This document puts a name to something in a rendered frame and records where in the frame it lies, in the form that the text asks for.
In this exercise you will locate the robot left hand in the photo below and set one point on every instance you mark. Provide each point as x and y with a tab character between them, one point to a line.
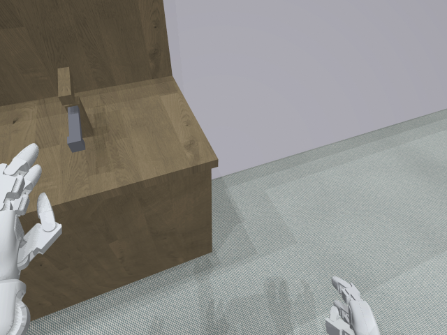
16	182

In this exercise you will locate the counter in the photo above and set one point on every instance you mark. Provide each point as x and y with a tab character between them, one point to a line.
138	199

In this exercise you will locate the tap lever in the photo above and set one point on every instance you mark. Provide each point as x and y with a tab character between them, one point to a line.
74	140

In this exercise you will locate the robot right hand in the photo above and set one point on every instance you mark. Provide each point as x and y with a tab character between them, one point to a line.
358	317

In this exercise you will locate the left robot forearm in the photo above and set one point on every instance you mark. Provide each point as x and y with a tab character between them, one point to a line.
14	314

